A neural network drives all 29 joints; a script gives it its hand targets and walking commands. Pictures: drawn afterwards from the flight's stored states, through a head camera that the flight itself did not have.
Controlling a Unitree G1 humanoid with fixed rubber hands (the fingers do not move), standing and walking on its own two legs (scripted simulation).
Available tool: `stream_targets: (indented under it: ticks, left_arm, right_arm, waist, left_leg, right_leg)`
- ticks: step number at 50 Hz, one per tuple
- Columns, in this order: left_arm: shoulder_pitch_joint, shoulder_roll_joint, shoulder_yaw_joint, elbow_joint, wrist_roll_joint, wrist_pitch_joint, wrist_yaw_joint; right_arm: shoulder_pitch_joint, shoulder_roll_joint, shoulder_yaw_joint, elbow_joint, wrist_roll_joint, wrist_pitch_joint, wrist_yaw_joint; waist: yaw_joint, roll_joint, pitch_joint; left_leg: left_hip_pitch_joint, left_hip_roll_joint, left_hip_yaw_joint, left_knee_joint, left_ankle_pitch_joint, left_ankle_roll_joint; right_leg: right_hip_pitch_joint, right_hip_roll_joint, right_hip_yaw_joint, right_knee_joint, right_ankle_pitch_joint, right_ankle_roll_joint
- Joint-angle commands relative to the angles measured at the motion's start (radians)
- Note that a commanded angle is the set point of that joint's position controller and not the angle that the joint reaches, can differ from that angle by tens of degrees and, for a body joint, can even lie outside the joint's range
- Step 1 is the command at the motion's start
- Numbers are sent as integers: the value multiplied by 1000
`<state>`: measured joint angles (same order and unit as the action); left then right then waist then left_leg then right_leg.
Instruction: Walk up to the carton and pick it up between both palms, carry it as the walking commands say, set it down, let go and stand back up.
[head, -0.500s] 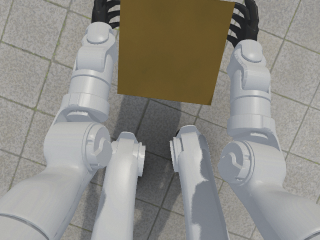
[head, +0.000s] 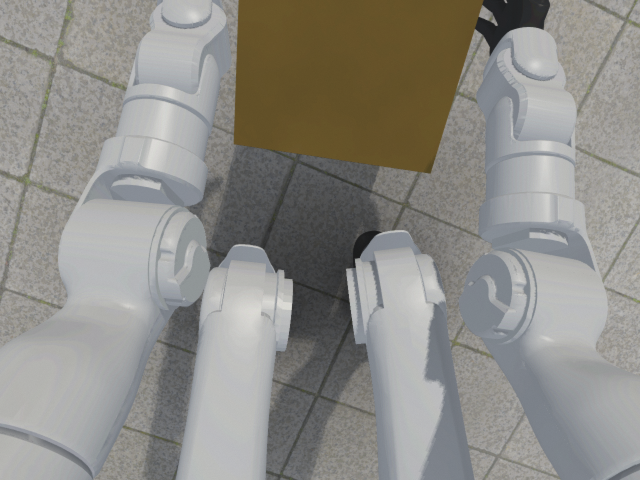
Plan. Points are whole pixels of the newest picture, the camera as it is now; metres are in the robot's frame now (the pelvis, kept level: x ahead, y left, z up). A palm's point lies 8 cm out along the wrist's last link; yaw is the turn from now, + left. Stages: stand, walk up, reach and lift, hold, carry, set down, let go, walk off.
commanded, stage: set down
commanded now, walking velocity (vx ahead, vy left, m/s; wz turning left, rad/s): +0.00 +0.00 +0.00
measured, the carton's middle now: (346, 46) +0.52 -0.08 -0.26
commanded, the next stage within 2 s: none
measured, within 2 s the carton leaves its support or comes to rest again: neither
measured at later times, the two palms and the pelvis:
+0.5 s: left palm out of the picture +0.57 +0.06 -0.16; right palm (518, 24) +0.51 -0.24 -0.16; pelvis +0.00 +0.00 -0.01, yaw -1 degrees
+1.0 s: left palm out of the picture +0.58 +0.06 -0.18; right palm (513, 15) +0.52 -0.24 -0.17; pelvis +0.01 +0.00 -0.02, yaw -1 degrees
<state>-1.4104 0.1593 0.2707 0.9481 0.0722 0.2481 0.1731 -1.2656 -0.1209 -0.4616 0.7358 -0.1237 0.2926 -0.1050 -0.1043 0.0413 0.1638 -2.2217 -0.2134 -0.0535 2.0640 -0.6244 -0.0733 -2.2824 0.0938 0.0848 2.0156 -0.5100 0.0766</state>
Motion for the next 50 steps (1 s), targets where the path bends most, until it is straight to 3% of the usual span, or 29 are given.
stream_targets:
  ticks: [1, 5, 26, 36, 50]
  left_arm:
    - [-606, -951, -371, -83, -113, -38, -269]
    - [-555, -956, -348, -46, -94, -40, -264]
    - [-486, -879, -223, 75, -12, -26, -289]
    - [-422, -854, -199, 103, 25, -22, -303]
    - [-327, -842, -194, 133, 55, -19, -312]
  right_arm:
    - [-710, 830, 478, -57, 149, -43, 295]
    - [-692, 825, 459, -19, 156, -49, 311]
    - [-636, 731, 326, 89, 78, -42, 350]
    - [-579, 725, 299, 127, 54, -37, 360]
    - [-491, 704, 277, 162, 24, -36, 368]
  waist:
    - [-67, 65, -1253]
    - [-51, 71, -1193]
    - [-50, 69, -937]
    - [-34, 68, -867]
    - [-35, 78, -794]
  left_leg:
    - [474, 14, 129, -157, 327, 43]
    - [463, 15, 125, -148, 341, 47]
    - [340, 23, 107, -142, 239, 62]
    - [310, 30, 105, -131, 246, 64]
    - [306, 35, 93, -112, 285, 63]
  right_leg:
    - [768, 16, -177, -79, 432, -29]
    - [721, 15, -176, -64, 433, -33]
    - [568, 8, -168, -51, 317, -48]
    - [547, 8, -155, -44, 325, -49]
    - [508, 4, -145, -26, 340, -50]
